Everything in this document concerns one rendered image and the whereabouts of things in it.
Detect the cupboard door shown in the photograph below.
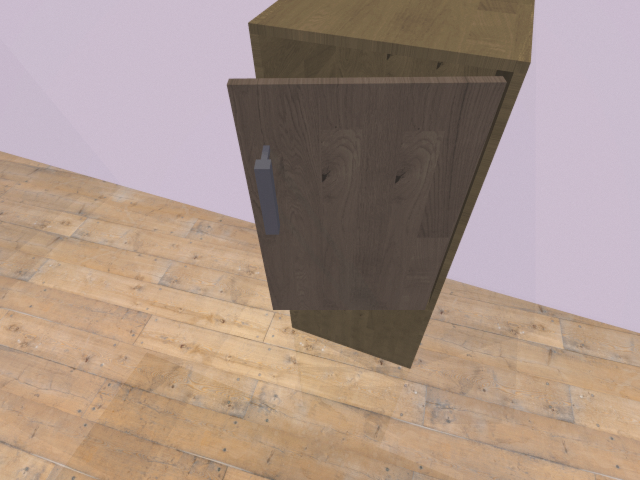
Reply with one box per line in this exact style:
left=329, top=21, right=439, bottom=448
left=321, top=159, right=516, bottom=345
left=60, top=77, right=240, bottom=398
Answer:
left=227, top=76, right=507, bottom=310

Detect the handle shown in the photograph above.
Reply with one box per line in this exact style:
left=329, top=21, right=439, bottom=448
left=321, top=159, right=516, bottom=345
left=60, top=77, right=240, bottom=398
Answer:
left=254, top=145, right=280, bottom=235

